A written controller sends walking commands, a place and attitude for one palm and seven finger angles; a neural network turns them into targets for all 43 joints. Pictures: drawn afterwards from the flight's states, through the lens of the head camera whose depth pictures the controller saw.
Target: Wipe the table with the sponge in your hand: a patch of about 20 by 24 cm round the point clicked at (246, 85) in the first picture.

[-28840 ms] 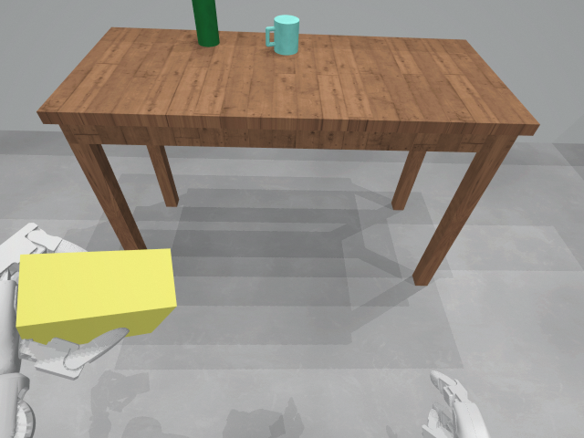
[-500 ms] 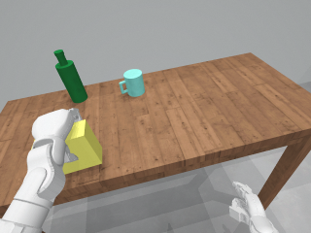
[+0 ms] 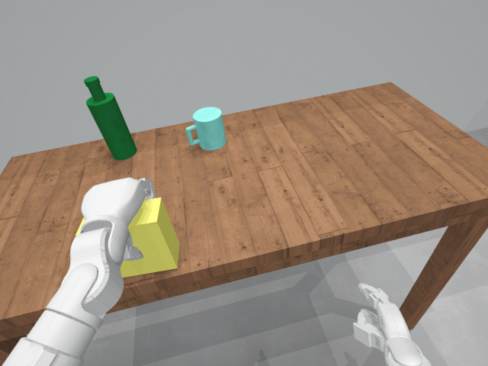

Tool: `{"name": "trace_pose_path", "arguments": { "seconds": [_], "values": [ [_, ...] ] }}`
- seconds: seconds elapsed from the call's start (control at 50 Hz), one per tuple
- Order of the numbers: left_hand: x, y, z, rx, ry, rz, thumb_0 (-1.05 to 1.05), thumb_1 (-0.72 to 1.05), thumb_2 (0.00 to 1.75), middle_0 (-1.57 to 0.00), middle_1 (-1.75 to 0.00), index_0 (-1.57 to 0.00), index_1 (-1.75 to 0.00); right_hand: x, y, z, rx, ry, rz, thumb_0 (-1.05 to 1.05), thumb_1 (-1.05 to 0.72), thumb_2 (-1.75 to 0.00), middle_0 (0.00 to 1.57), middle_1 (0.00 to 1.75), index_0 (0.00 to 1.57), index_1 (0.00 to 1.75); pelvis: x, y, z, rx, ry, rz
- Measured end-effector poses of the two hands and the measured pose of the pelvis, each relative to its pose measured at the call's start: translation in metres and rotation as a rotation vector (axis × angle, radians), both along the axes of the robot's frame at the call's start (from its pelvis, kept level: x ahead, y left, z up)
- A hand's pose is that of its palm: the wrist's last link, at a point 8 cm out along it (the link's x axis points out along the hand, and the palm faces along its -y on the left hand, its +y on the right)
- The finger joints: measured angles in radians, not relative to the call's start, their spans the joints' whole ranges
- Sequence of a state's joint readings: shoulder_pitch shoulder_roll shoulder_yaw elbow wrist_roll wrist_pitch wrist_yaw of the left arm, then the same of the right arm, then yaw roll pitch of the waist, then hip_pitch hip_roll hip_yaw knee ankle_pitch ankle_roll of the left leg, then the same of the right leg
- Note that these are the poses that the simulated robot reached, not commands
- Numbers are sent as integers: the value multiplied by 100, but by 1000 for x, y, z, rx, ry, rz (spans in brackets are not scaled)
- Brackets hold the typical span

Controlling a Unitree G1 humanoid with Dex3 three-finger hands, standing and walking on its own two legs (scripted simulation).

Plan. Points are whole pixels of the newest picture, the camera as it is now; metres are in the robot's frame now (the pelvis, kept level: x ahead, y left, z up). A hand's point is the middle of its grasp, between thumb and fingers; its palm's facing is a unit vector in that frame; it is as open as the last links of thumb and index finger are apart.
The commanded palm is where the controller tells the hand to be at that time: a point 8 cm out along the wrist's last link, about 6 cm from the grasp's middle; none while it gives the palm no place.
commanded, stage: lower the sponge onto the table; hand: left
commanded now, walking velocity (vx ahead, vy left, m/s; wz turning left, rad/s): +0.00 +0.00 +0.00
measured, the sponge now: (137, 247) +0.28 +0.25 +0.06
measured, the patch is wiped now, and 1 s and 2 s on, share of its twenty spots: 0.10 0.15 0.30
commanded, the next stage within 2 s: wipe forward along the first lane in 1.06 s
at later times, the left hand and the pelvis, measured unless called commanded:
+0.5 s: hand (132, 219) +0.29 +0.24 +0.12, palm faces -0.02 -0.07 -1.00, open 10.1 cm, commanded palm +0.27 +0.25 +0.21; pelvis +0.01 -0.01 +0.00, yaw +0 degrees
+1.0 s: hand (122, 221) +0.29 +0.26 +0.12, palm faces +0.08 -0.09 -0.99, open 10.1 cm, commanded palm +0.26 +0.25 +0.18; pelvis +0.01 +0.00 +0.00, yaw +0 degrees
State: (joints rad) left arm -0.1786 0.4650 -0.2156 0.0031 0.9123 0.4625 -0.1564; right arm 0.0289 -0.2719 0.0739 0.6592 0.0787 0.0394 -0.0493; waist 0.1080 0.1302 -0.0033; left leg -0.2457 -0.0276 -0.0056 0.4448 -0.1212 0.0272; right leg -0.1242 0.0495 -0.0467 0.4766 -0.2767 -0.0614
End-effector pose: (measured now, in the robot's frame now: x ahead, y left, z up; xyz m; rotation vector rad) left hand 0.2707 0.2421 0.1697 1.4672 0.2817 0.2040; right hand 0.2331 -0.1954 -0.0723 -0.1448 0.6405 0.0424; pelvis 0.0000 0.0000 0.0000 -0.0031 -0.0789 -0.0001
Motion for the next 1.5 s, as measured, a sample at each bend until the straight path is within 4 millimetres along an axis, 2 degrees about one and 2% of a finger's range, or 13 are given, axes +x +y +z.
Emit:
{"name": "trace_pose_path", "arguments": {
  "seconds": [0.04, 0.1, 0.24, 0.32, 0.44, 0.54, 0.64, 0.72, 0.8, 0.92, 1.1, 1.32, 1.5],
  "values": [
    [-1, -10, -1, 23, -8, -70, 0, -53, 105, -74, -137, -76, -137, -3, -5, -1, -21, 2, -8, 1, -90, -90, 21, 30, 20, 30, 1, -1, 0, 2, -5, -2],
    [-2, -13, 14, 35, -94, -127, 0, -53, 105, -74, -136, -76, -136, -6, -11, -2, -39, 6, -18, 1, -90, -90, 20, 30, 20, 30, 4, -4, 1, 4, -15, -9],
    [8, 22, 50, 36, -228, 67, 0, -53, 105, -75, -136, -77, -136, -7, -19, -5, -20, 39, -28, 1, -90, -90, 20, 30, 20, 30, 6, -11, 2, 4, -8, -11],
    [7, 28, 38, 24, -140, 135, 0, -53, 105, -74, -137, -76, -137, -2, -23, -4, -5, 27, -37, 1, -90, -90, 20, 30, 20, 30, 7, -12, 2, 3, 3, -8],
    [4, 5, -2, 14, 31, 23, 0, -53, 105, -74, -137, -76, -137, 7, -26, -1, -26, -3, -36, 1, -90, -90, 20, 30, 20, 30, 9, -13, 0, 5, 1, 1],
    [2, -4, 13, 35, -84, -90, 0, -53, 105, -74, -137, -76, -137, 9, -23, 3, -49, -16, -23, 1, -90, -90, 20, 30, 20, 30, 12, -15, 0, 5, -8, -2],
    [8, 20, 25, 40, -154, 40, 0, -53, 105, -74, -136, -76, -136, 8, -21, 1, -33, 18, -16, 1, -90, -90, 20, 30, 20, 30, 13, -16, 1, 4, -1, -7],
    [8, 34, 15, 36, -82, 138, 0, -53, 105, -74, -137, -76, -137, 7, -21, -2, -21, 32, -24, 1, -90, -90, 21, 30, 20, 30, 12, -14, 1, 3, 11, -5],
    [3, 23, -3, 22, 1, 78, 0, -53, 105, -74, -137, -76, -137, 7, -22, -3, -25, 24, -34, 1, -90, -90, 21, 30, 20, 30, 12, -9, 0, 1, 15, -1],
    [-5, 5, 5, 18, -84, -71, 0, -53, 105, -73, -137, -75, -137, 5, -16, -2, -41, 15, -27, 1, -90, -90, 20, 30, 20, 30, 13, -5, 0, 0, 6, -1],
    [-7, 21, -2, 22, -108, 41, 0, -53, 106, -74, -137, -76, -137, 1, -4, -2, -23, 36, -11, 1, -90, -90, 21, 30, 20, 30, 6, -1, 0, -2, 8, -4],
    [6, 20, -3, 44, -70, 18, 0, -54, 106, -74, -136, -76, -136, -5, -1, -4, -21, 32, -23, 1, -90, -90, 21, 30, 20, 30, 2, 1, -1, -4, 11, 9],
    [25, 25, -3, 50, -59, 34, 0, -54, 106, -74, -136, -76, -136, -23, -15, -14, -43, 92, -57, 1, -90, -90, 21, 30, 20, 30, 3, -1, -1, -7, 24, 10]
  ]
}}
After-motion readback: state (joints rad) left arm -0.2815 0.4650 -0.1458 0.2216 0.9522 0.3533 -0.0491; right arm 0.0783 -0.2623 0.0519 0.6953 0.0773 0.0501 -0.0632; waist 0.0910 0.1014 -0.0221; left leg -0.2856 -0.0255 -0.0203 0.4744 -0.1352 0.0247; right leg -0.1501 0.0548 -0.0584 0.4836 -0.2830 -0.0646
